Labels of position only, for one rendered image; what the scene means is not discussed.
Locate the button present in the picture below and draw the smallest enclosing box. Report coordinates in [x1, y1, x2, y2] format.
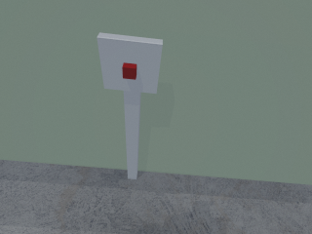
[122, 62, 137, 80]

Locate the panel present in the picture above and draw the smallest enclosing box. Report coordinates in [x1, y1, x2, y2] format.
[97, 32, 163, 179]

